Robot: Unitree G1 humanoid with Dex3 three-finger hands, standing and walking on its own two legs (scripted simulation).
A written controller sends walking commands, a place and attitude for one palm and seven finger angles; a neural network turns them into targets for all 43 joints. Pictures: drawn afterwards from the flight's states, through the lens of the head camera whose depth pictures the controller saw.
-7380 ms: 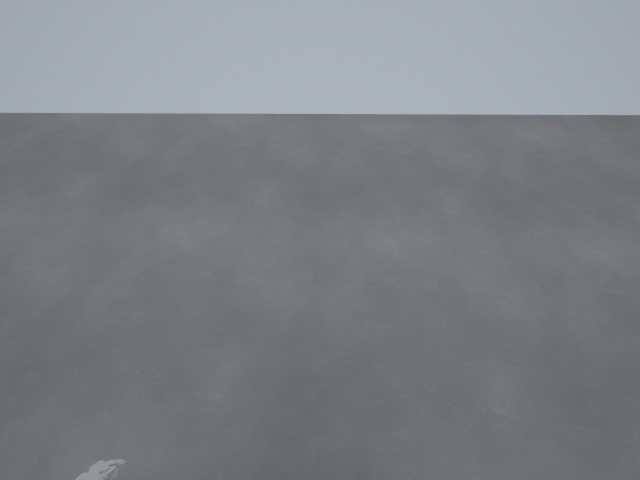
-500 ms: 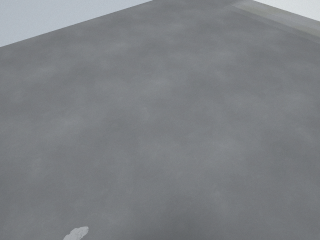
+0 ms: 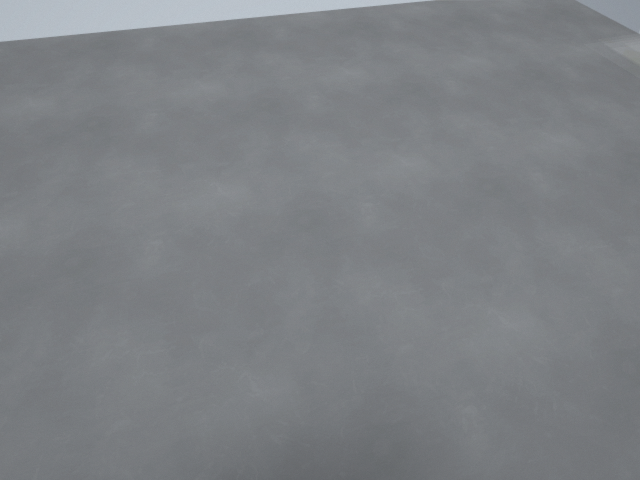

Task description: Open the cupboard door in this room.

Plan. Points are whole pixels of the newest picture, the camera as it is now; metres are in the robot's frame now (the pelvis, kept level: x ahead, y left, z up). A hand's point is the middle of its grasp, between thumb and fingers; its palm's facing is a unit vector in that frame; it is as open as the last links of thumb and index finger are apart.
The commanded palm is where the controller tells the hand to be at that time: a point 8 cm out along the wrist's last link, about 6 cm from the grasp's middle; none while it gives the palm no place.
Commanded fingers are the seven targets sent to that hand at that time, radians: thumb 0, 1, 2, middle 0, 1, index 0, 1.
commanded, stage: turn or walk to find it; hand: left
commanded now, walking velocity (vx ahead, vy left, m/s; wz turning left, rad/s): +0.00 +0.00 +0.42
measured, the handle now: out of the picture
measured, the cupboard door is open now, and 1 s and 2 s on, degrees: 0 0 0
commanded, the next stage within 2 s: none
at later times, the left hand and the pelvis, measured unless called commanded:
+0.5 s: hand out of the picture +0.04 +0.20 -0.14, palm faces +0.19 -0.94 -0.28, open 7.3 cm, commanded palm none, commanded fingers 0.00 0.90 0.90 -0.20 -0.30 -0.20 -0.30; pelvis -0.04 -0.02 +0.01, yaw +10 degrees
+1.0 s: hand out of the picture -0.15 +0.21 -0.18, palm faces +0.45 -0.86 -0.24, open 7.4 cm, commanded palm none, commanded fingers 0.00 0.90 0.90 -0.20 -0.30 -0.20 -0.30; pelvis -0.09 +0.01 +0.00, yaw +24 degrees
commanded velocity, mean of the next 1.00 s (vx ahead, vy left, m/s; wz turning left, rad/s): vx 0.00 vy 0.00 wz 0.42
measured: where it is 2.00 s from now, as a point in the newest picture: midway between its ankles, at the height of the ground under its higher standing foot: outside the picture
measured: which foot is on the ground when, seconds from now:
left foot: down 0.00-0.50, up 0.52-0.92, down 0.94-1.00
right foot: up 0.00-0.48, down 0.50-0.94, up 0.96-1.00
